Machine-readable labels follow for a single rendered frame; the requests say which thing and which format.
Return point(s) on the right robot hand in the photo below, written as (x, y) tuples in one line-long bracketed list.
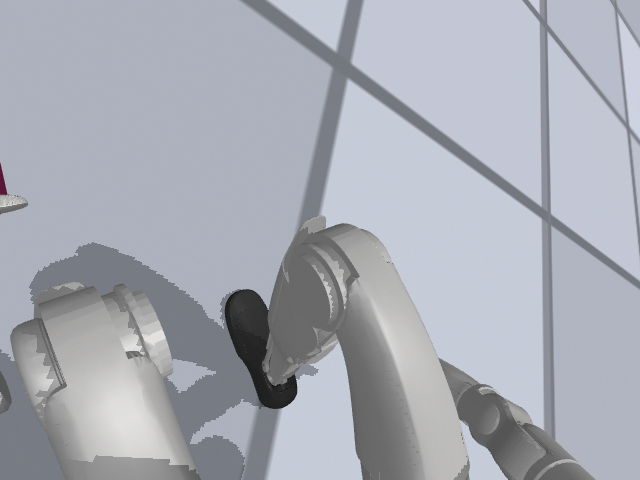
[(458, 381)]

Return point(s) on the left robot hand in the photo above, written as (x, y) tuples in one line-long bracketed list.
[(10, 203)]

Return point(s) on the right robot arm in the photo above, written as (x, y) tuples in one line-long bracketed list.
[(522, 450)]

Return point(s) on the right robot foot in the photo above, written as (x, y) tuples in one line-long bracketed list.
[(247, 320)]

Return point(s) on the bottle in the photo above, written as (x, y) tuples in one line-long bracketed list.
[(2, 183)]

